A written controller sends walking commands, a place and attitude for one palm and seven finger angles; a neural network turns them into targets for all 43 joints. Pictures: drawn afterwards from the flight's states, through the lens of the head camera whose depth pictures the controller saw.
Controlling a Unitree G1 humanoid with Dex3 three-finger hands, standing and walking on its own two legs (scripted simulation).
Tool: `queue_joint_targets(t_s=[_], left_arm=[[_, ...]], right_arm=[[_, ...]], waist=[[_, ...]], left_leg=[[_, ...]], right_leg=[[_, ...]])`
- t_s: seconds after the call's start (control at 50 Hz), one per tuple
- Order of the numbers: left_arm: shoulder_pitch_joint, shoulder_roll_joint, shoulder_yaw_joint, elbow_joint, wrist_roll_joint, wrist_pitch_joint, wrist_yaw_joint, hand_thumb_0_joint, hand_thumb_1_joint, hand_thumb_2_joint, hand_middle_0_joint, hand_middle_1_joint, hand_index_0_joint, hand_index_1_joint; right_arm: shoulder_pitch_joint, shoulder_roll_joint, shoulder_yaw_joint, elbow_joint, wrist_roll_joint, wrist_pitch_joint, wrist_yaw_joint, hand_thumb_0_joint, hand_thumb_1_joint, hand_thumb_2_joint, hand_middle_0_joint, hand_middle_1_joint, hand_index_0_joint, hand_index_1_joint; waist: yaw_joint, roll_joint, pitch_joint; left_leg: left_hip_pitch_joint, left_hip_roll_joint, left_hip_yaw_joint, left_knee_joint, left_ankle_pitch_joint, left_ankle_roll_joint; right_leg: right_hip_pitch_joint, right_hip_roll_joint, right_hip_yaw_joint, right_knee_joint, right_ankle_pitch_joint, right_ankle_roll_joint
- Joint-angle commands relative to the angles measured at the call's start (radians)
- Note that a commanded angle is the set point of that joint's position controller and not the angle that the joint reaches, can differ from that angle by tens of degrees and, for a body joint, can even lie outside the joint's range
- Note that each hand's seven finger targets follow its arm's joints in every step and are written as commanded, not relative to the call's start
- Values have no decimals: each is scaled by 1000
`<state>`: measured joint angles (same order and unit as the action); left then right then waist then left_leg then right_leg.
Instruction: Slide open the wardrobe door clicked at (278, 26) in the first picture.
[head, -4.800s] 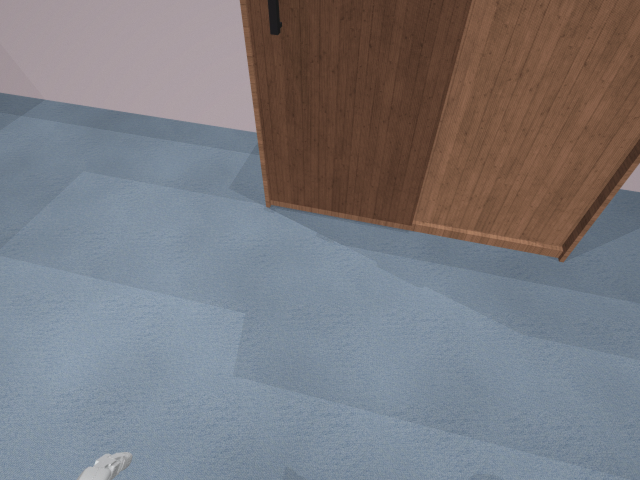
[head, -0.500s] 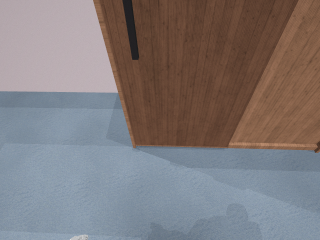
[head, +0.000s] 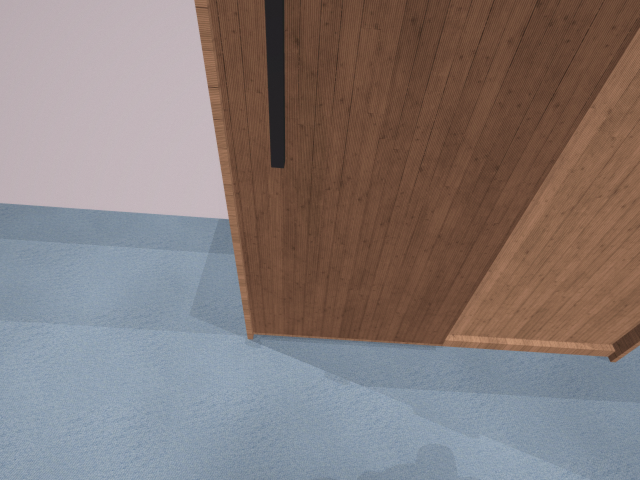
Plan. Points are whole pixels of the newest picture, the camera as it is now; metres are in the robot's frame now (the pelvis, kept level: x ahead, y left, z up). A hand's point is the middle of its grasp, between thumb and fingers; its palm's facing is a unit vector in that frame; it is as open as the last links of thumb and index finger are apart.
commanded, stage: take the last steps up to it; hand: left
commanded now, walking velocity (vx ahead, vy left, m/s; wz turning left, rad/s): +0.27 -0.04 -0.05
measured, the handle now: (277, 77) +0.66 +0.14 +0.19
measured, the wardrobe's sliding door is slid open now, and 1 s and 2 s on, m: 0.00 0.00 0.00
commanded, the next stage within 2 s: come to a stop and stand still in 0.34 s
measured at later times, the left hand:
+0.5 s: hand (259, 412) +0.25 +0.11 -0.15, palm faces +0.04 -0.98 -0.22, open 7.3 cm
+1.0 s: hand (201, 455) +0.19 +0.19 -0.18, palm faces +0.10 -0.97 -0.21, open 7.4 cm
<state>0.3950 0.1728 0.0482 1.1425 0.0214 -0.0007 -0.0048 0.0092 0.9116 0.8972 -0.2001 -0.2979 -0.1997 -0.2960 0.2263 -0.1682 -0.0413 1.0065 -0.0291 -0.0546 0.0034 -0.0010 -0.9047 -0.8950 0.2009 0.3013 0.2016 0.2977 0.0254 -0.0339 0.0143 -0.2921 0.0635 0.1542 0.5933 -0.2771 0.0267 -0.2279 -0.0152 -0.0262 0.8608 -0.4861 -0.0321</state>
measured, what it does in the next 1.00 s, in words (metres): walks ahead: right foot, then left foot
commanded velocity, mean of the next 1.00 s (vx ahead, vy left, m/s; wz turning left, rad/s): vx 0.00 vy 0.00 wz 0.00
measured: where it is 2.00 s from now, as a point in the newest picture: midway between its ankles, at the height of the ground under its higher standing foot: outside the picture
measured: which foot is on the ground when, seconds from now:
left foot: down 0.00-0.40, up 0.42-0.90, down 0.92-1.00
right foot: up 0.00-0.36, down 0.38-0.92, up 0.94-1.00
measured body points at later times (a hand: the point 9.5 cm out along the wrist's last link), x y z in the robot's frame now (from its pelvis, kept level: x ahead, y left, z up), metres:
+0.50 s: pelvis +0.15 -0.07 +0.00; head +0.18 -0.09 +0.45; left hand +0.25 +0.16 -0.13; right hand +0.08 -0.27 -0.17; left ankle +0.07 +0.08 -0.66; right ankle +0.20 -0.15 -0.73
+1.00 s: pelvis +0.17 -0.01 +0.00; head +0.20 +0.02 +0.45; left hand +0.18 +0.24 -0.16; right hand +0.28 -0.24 -0.13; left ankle +0.17 +0.10 -0.73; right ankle +0.18 -0.14 -0.70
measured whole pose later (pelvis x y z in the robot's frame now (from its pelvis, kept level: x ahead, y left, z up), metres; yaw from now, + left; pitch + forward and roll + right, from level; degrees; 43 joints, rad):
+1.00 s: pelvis +0.17 -0.01 +0.00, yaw +1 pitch +0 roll +0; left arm 0.23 0.22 0.06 1.03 0.02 0.05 0.04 0.01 0.91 0.90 -0.20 -0.30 -0.20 -0.30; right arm 0.13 -0.16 -0.04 0.97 -0.02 0.02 -0.02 0.00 -0.91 -0.90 0.20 0.30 0.20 0.30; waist 0.05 -0.06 0.07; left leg -0.27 0.03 0.05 0.56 -0.30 0.01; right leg -0.38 -0.05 -0.06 0.80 -0.46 0.02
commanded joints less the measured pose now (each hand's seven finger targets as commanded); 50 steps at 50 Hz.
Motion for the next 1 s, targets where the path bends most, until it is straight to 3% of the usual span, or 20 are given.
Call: queue_joint_targets(t_s=[0.0,0.1,0.26,0.32,0.34,0.36,0.38,0.4,0.42,0.48,0.5,0.64,0.78,0.84,0.86,0.88,0.9,0.92,0.94,0.98], left_arm=[[-113,63,20,-112,11,-33,-13,0,900,900,-200,-300,-200,-300],[-72,18,19,-98,7,-12,-13,0,900,900,-200,-300,-200,-300],[-238,8,14,-162,3,-21,-11,0,900,900,-200,-300,-200,-300],[-117,34,25,-118,6,-36,-8,0,900,900,-200,-300,-200,-300],[-10,83,34,-84,9,-48,-2,0,900,900,-200,-300,-200,-300],[85,177,56,-55,15,-61,10,0,900,900,-200,-300,-200,-300],[138,237,61,-54,-2,-59,18,0,900,900,-200,-300,-200,-300],[69,215,57,-63,-6,-54,24,0,900,900,-200,-300,-200,-300],[-10,173,50,-78,-6,-56,24,0,900,900,-200,-300,-200,-300],[-149,69,11,-116,-3,-59,37,0,900,900,-200,-300,-200,-300],[-159,61,11,-122,1,-59,42,0,900,900,-200,-300,-200,-300],[-115,153,38,-139,1,-19,59,0,900,900,-200,-300,-200,-300],[-156,181,48,-178,16,3,54,0,900,900,-200,-300,-200,-300],[-163,188,47,-177,10,10,49,0,900,900,-200,-300,-200,-300],[-163,173,43,-174,3,14,47,0,900,900,-200,-300,-200,-300],[-123,124,32,-178,-2,20,44,0,900,900,-200,-300,-200,-300],[-89,66,19,-189,-10,24,44,0,900,900,-200,-300,-200,-300],[-116,91,17,-188,-5,31,49,0,900,900,-200,-300,-200,-300],[-118,86,22,-187,-5,32,42,0,900,900,-200,-300,-200,-300],[-97,107,34,-148,4,40,30,0,900,900,-200,-300,-200,-300]], right_arm=[[160,-125,-16,11,2,-8,-27,0,-900,-900,200,300,200,300],[179,-94,-14,38,10,-28,-34,0,-900,-900,200,300,200,300],[229,-103,-30,84,-1,-9,-28,0,-900,-900,200,300,200,300],[213,-97,-29,89,2,1,-27,0,-900,-900,200,300,200,300],[214,-78,-26,94,10,-1,-21,0,-900,-900,200,300,200,300],[239,-21,-14,77,18,-4,-12,0,-900,-900,200,300,200,300],[219,-22,-10,43,22,10,-14,0,-900,-900,200,300,200,300],[202,-34,-18,50,18,17,-18,0,-900,-900,200,300,200,300],[166,-19,-18,57,15,20,-15,0,-900,-900,200,300,200,300],[204,20,-4,97,18,40,-26,0,-900,-900,200,300,200,300],[209,36,0,103,18,53,-28,0,-900,-900,200,300,200,300],[65,-60,-32,3,11,114,-21,0,-900,-900,200,300,200,300],[-27,-63,-33,-58,22,100,-14,0,-900,-900,200,300,200,300],[10,-63,-28,-50,23,83,-17,0,-900,-900,200,300,200,300],[45,-73,-26,-37,22,74,-17,0,-900,-900,200,300,200,300],[60,-131,-35,-37,18,59,-20,0,-900,-900,200,300,200,300],[48,-208,-45,-62,11,53,-25,0,-900,-900,200,300,200,300],[10,-219,-40,-72,6,62,-30,0,-900,-900,200,300,200,300],[-26,-204,-33,-82,-1,60,-40,0,-900,-900,200,300,200,300],[-51,-168,-24,-68,0,53,-55,0,-900,-900,200,300,200,300]], waist=[[-66,141,128],[-24,126,69],[-60,162,103],[-1,112,38],[49,25,-25],[76,-209,-116],[78,-269,-129],[60,-174,-85],[43,-195,-29],[-37,5,-6],[-48,12,-10],[-3,-100,-39],[2,-171,-52],[-26,-150,-78],[-44,-118,-94],[-39,76,-128],[-33,336,-104],[-42,284,-65],[-25,208,-21],[-11,244,-12]], left_leg=[[91,304,-381,-465,-182,91],[149,227,-168,-441,159,91],[168,243,-121,-362,254,117],[105,189,-70,-188,238,65],[27,138,-26,-30,182,29],[-175,35,52,228,-73,-17],[-248,-16,-17,451,-358,-29],[-256,20,-95,549,-323,-20],[-269,50,-116,588,-233,-20],[-122,65,-141,457,-115,-56],[-92,54,-134,403,-111,-67],[-218,-13,-157,456,-110,-105],[-97,-26,-128,234,-131,-90],[53,-43,-89,-10,20,-80],[150,-25,-94,-145,144,-73],[255,98,-203,-223,293,-50],[207,309,-429,-276,556,37],[80,352,-437,-298,535,122],[24,340,-388,-315,480,147],[85,268,-340,-290,515,113]], right_leg=[[-375,-89,35,301,125,5],[-349,-99,-3,198,257,45],[-244,-82,-80,-190,243,46],[15,-26,-125,-351,329,30],[188,-67,-62,-394,344,13],[382,-294,214,-460,354,-64],[353,-438,417,-593,374,-146],[266,-423,373,-624,265,-170],[161,-385,328,-644,262,-144],[-8,-316,113,-593,717,-115],[-32,-301,64,-562,867,-108],[95,-348,75,-491,1051,-155],[57,-308,64,-469,849,-150],[20,-258,44,-412,696,-95],[-21,-226,29,-362,587,-54],[-96,-149,-14,-251,350,0],[-197,-44,-65,-130,-22,64],[-155,-28,16,8,-108,62],[-156,-40,43,81,-59,58],[-228,-19,78,188,22,63]])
